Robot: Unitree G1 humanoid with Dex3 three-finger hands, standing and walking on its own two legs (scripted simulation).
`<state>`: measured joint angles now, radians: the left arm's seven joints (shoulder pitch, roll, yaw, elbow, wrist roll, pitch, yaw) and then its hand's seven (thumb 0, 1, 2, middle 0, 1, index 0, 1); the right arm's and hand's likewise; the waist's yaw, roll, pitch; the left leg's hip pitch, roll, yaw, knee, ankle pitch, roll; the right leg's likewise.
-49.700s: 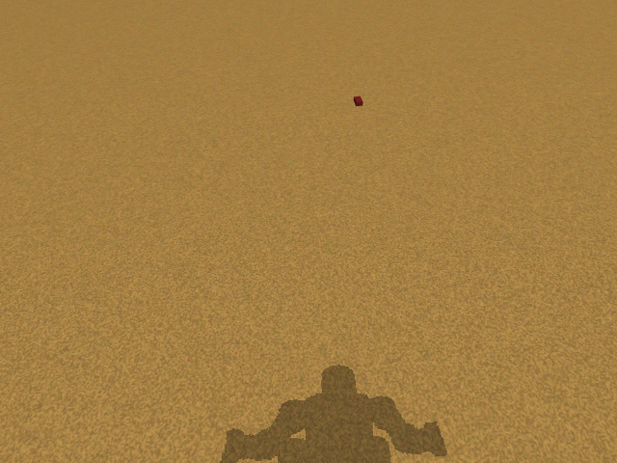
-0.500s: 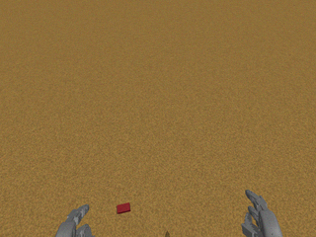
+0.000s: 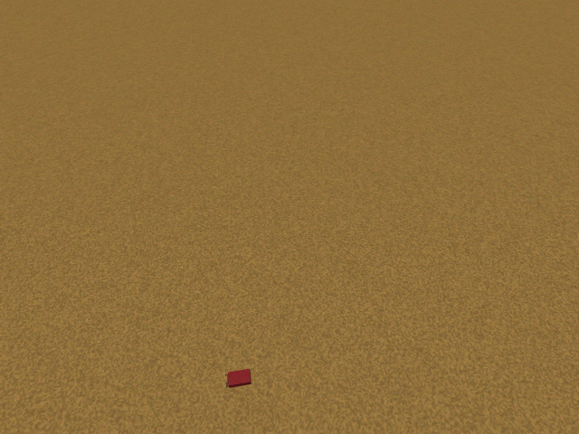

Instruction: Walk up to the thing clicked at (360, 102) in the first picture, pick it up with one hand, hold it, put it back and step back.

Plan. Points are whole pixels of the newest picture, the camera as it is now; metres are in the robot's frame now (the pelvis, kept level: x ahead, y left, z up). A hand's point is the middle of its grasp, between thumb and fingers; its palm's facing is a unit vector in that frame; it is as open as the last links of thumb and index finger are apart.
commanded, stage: stand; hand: left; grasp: from above
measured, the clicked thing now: (239, 378) +0.43 +0.20 -0.75
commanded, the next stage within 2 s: none
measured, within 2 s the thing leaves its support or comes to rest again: neither
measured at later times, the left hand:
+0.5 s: hand out of the picture +0.02 +0.24 -0.15, palm faces +0.04 -0.95 -0.32, open 7.4 cm
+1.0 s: hand out of the picture +0.05 +0.22 -0.15, palm faces +0.02 -0.95 -0.32, open 7.4 cm
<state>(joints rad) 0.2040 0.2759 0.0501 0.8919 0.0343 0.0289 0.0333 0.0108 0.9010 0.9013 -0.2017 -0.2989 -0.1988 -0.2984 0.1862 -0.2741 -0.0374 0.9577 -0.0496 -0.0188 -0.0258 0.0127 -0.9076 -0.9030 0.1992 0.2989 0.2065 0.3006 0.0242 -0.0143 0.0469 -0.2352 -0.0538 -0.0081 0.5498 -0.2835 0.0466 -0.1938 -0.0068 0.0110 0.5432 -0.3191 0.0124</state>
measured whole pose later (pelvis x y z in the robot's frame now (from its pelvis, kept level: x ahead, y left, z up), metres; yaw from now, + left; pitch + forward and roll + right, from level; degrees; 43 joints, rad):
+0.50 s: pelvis -0.02 +0.00 +0.01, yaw +0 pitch -4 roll +0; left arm 0.17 0.29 0.04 1.13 0.03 0.00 0.02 0.01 0.90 0.90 -0.20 -0.30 -0.20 -0.30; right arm 0.15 -0.29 -0.04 1.13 -0.03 0.00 -0.02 0.01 -0.91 -0.90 0.20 0.30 0.21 0.30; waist 0.02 0.00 0.06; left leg -0.11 -0.06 -0.02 0.33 -0.15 0.05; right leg -0.08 -0.02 0.01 0.35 -0.20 0.02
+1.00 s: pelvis +0.00 -0.02 +0.02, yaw +1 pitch -3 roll +0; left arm 0.13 0.29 0.03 1.15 0.02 -0.01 0.02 0.01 0.90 0.90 -0.20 -0.30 -0.20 -0.30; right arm 0.12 -0.31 -0.02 1.15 -0.02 0.00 -0.02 0.01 -0.91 -0.90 0.20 0.30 0.21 0.30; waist 0.01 0.01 0.07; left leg -0.10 -0.03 -0.03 0.32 -0.16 0.02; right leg -0.06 0.01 0.00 0.31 -0.20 -0.01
